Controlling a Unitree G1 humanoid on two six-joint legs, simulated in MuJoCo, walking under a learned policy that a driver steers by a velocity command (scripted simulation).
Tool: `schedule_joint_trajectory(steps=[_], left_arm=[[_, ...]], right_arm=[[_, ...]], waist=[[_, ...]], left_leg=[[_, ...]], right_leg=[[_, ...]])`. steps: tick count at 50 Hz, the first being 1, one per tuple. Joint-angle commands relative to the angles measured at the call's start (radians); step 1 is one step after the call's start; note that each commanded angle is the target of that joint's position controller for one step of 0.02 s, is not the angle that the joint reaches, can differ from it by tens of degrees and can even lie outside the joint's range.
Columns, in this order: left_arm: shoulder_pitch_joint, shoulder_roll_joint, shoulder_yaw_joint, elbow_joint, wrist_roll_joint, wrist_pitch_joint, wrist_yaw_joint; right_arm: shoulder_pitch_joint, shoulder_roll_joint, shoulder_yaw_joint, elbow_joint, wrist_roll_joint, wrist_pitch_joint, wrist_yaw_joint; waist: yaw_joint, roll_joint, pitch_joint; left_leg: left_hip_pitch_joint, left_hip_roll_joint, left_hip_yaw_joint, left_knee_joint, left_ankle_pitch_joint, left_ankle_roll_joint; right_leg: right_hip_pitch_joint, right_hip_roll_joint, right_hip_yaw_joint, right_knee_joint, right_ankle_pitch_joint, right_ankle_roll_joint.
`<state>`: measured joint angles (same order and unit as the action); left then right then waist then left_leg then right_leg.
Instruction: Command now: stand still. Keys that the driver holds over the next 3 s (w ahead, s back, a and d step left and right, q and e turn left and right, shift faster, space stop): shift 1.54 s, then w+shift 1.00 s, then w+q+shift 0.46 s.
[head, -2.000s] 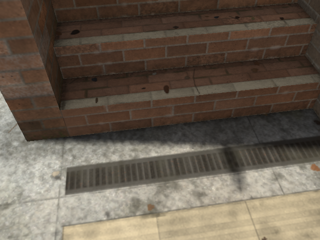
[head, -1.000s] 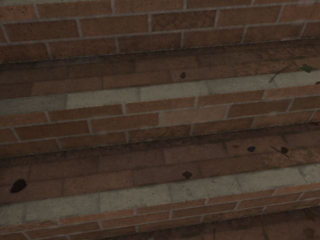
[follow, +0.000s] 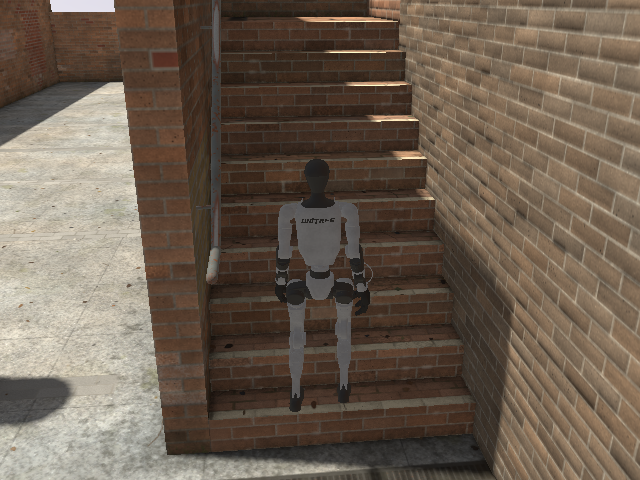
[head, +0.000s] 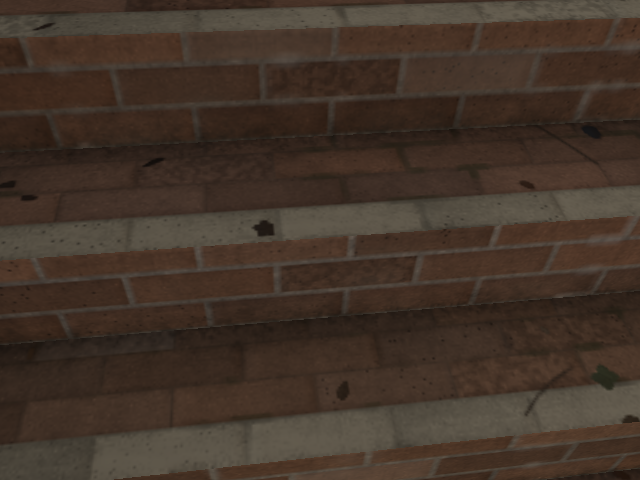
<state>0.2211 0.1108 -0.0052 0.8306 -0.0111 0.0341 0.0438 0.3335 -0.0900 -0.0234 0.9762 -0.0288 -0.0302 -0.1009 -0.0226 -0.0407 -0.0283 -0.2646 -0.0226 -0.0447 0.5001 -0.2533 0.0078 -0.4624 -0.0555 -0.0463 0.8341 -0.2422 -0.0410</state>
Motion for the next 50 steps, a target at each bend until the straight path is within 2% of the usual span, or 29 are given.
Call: schedule_joint_trajectory(steps=[1, 2, 3, 4, 5, 6, 7, 9, 10, 11, 13, 14, 15, 18, 22, 25, 26, 31, 38, 39, 40, 47, 48, 50], left_arm=[[0.131, 0.050, 0.021, 0.020, 0.002, -0.035, 0.027], [0.140, 0.070, 0.021, 0.019, 0.008, -0.058, 0.024], [0.096, 0.090, 0.015, 0.006, 0.008, -0.054, 0.017], [0.101, 0.037, 0.000, -0.010, 0.034, -0.065, 0.016], [0.067, 0.001, -0.012, -0.003, 0.044, -0.070, 0.017], [0.033, 0.022, -0.010, -0.004, 0.044, -0.070, 0.023], [0.029, 0.038, -0.010, -0.004, 0.033, -0.072, 0.032], [0.061, 0.058, -0.002, 0.012, 0.022, -0.070, 0.036], [0.091, 0.065, 0.005, 0.024, 0.016, -0.069, 0.034], [0.119, 0.073, 0.011, 0.033, 0.008, -0.064, 0.032], [0.139, 0.086, 0.024, 0.039, 0.010, -0.055, 0.022], [0.170, 0.067, 0.022, 0.045, 0.008, -0.055, 0.025], [0.161, 0.066, 0.020, 0.056, 0.012, -0.054, 0.028], [0.164, 0.085, 0.025, 0.071, 0.015, -0.054, 0.028], [0.161, 0.080, 0.022, 0.080, 0.017, -0.050, 0.015], [0.169, 0.084, 0.019, 0.096, 0.016, -0.044, 0.013], [0.183, 0.092, 0.020, 0.103, 0.015, -0.046, 0.015], [0.200, 0.083, 0.014, 0.121, 0.014, -0.042, 0.011], [0.211, 0.075, 0.010, 0.143, 0.012, -0.040, 0.007], [0.204, 0.081, 0.012, 0.140, 0.018, -0.043, 0.006], [0.197, 0.090, 0.013, 0.135, 0.024, -0.044, 0.004], [0.205, 0.078, 0.010, 0.149, 0.015, -0.045, 0.002], [0.209, 0.079, 0.010, 0.159, 0.021, -0.043, 0.004], [0.214, 0.082, 0.010, 0.165, 0.021, -0.042, 0.004]], right_arm=[[0.116, -0.158, -0.043, -0.002, 0.014, 0.031, 0.033], [0.178, -0.129, -0.046, -0.001, 0.024, 0.035, 0.051], [0.252, -0.016, -0.020, 0.002, 0.042, 0.029, 0.071], [0.194, -0.028, -0.015, 0.021, 0.070, 0.035, 0.064], [0.143, -0.050, -0.019, 0.023, 0.064, 0.045, 0.059], [0.112, -0.058, -0.016, 0.022, 0.051, 0.055, 0.053], [0.099, -0.062, -0.013, 0.016, 0.043, 0.062, 0.046], [0.117, -0.057, -0.002, 0.030, 0.031, 0.070, 0.043], [0.110, -0.086, -0.006, 0.027, 0.032, 0.070, 0.045], [0.114, -0.091, -0.003, 0.028, 0.026, 0.065, 0.047], [0.108, -0.112, 0.003, 0.027, 0.023, 0.054, 0.047], [0.091, -0.133, -0.003, 0.031, 0.024, 0.052, 0.044], [0.085, -0.113, 0.001, 0.039, 0.026, 0.049, 0.043], [0.114, -0.096, 0.012, 0.066, 0.021, 0.044, 0.040], [0.146, -0.085, 0.021, 0.087, 0.023, 0.039, 0.041], [0.161, -0.084, 0.028, 0.094, 0.021, 0.041, 0.040], [0.175, -0.090, 0.026, 0.101, 0.023, 0.040, 0.038], [0.191, -0.087, 0.030, 0.105, 0.024, 0.037, 0.037], [0.209, -0.078, 0.033, 0.099, 0.023, 0.032, 0.034], [0.207, -0.083, 0.032, 0.100, 0.030, 0.033, 0.032], [0.215, -0.061, 0.038, 0.102, 0.031, 0.032, 0.029], [0.211, -0.065, 0.042, 0.091, 0.024, 0.025, 0.031], [0.210, -0.075, 0.039, 0.091, 0.017, 0.026, 0.032], [0.206, -0.071, 0.039, 0.088, 0.018, 0.024, 0.033]], waist=[[0.001, 0.136, 0.043], [-0.026, -0.001, 0.007], [-0.060, -0.160, -0.065], [0.010, -0.201, -0.097], [0.001, -0.140, -0.025], [-0.007, -0.115, 0.026], [-0.011, -0.094, 0.067], [-0.017, -0.062, 0.086], [-0.004, -0.071, 0.079], [-0.002, -0.074, 0.073], [0.020, -0.053, 0.060], [0.039, 0.002, 0.056], [0.029, 0.019, 0.084], [0.016, 0.022, 0.091], [0.014, 0.031, 0.081], [0.011, 0.024, 0.110], [0.013, 0.011, 0.119], [0.019, 0.041, 0.129], [0.022, 0.042, 0.136], [0.029, 0.039, 0.126], [0.027, 0.043, 0.129], [0.038, 0.045, 0.133], [0.036, 0.047, 0.133], [0.038, 0.054, 0.136]], left_leg=[[0.117, 0.167, -0.109, 0.047, 0.482, 0.154], [-0.040, 0.135, -0.095, 0.166, -0.004, 0.103], [-0.185, 0.090, -0.047, 0.185, -0.185, 0.049], [-0.082, 0.092, -0.008, 0.243, -0.194, 0.025], [-0.030, 0.100, -0.010, 0.282, -0.148, 0.009], [-0.026, 0.093, 0.000, 0.282, -0.139, 0.003], [-0.019, 0.104, 0.008, 0.245, -0.140, 0.001], [0.001, 0.084, 0.032, 0.106, -0.075, 0.009], [0.001, 0.078, 0.033, 0.048, -0.028, 0.013], [-0.003, 0.089, 0.017, -0.008, 0.003, 0.020], [0.000, 0.114, -0.008, -0.085, 0.029, 0.039], [-0.012, 0.123, -0.024, -0.095, 0.008, 0.041], [-0.044, 0.123, -0.026, -0.113, -0.007, 0.035], [-0.038, 0.122, -0.024, -0.132, -0.012, 0.046], [-0.025, 0.124, -0.017, -0.136, -0.044, 0.049], [-0.026, 0.125, -0.015, -0.138, -0.053, 0.051], [-0.031, 0.126, -0.014, -0.134, -0.059, 0.051], [-0.045, 0.130, -0.010, -0.138, -0.055, 0.051], [-0.041, 0.137, -0.015, -0.148, -0.052, 0.053], [-0.038, 0.133, -0.010, -0.138, -0.056, 0.052], [-0.039, 0.136, -0.012, -0.136, -0.066, 0.053], [-0.050, 0.143, -0.024, -0.156, -0.070, 0.061], [-0.044, 0.135, -0.024, -0.167, -0.046, 0.062], [-0.034, 0.136, -0.025, -0.172, -0.030, 0.064]], right_leg=[[0.197, 0.033, -0.007, -0.557, 0.088, 0.011], [0.353, -0.098, 0.138, -0.526, 0.373, 0.022], [0.472, -0.236, 0.225, -0.424, 0.848, -0.086], [0.306, -0.291, 0.315, -0.513, 0.660, -0.172], [0.191, -0.251, 0.311, -0.562, 0.467, -0.184], [0.137, -0.208, 0.271, -0.575, 0.336, -0.168], [0.115, -0.195, 0.246, -0.562, 0.369, -0.152], [0.149, -0.132, 0.191, -0.523, 0.330, -0.102], [0.177, -0.117, 0.193, -0.515, 0.274, -0.086], [0.208, -0.109, 0.200, -0.516, 0.212, -0.075], [0.232, -0.096, 0.207, -0.526, 0.072, -0.066], [0.249, -0.085, 0.197, -0.560, 0.023, -0.056], [0.258, -0.077, 0.185, -0.565, -0.011, -0.050], [0.266, -0.068, 0.176, -0.564, -0.014, -0.049], [0.245, -0.079, 0.175, -0.582, -0.104, -0.047], [0.207, -0.077, 0.174, -0.592, -0.147, -0.043], [0.210, -0.069, 0.178, -0.596, -0.139, -0.043], [0.216, -0.067, 0.165, -0.581, -0.123, -0.048], [0.208, -0.062, 0.148, -0.565, -0.100, -0.048], [0.207, -0.062, 0.143, -0.565, -0.105, -0.047], [0.207, -0.061, 0.142, -0.565, -0.106, -0.044], [0.226, -0.053, 0.122, -0.546, -0.056, -0.041], [0.225, -0.053, 0.120, -0.548, -0.049, -0.042], [0.226, -0.054, 0.115, -0.544, -0.030, -0.039]])
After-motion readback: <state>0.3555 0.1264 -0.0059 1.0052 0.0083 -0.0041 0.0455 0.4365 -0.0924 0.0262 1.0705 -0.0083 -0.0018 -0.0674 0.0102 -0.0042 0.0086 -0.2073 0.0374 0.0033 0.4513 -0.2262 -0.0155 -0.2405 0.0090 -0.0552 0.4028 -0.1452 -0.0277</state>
